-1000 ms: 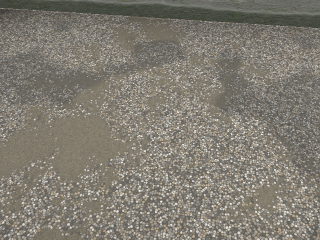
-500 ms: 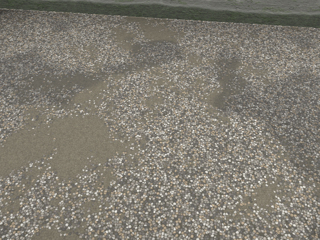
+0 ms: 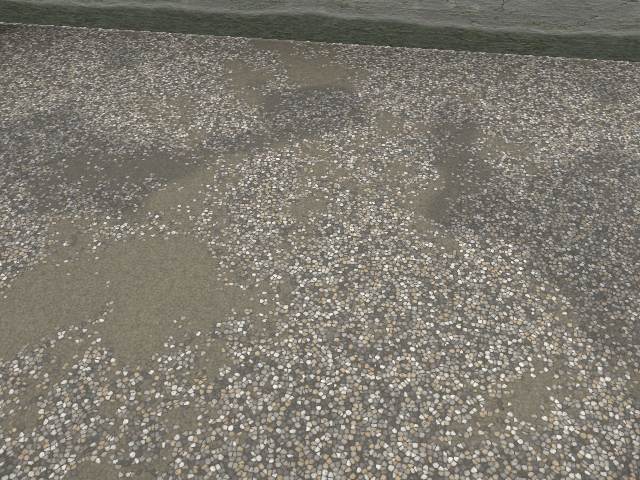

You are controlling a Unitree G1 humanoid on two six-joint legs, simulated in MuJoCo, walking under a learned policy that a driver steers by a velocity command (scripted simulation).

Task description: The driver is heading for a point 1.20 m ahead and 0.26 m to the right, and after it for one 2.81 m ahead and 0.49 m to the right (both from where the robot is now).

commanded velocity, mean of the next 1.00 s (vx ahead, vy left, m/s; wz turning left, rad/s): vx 0.50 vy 0.00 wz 0.00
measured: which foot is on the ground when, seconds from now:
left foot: down 0.00-1.00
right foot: down 0.00-1.00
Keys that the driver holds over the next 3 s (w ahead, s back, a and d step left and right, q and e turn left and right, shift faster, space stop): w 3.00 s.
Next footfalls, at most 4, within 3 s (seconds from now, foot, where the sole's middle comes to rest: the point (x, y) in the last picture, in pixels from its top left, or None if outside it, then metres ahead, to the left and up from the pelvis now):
none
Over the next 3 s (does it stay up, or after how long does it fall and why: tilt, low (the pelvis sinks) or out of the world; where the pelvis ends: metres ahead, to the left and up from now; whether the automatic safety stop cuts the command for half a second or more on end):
stays up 0.00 0.00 0.00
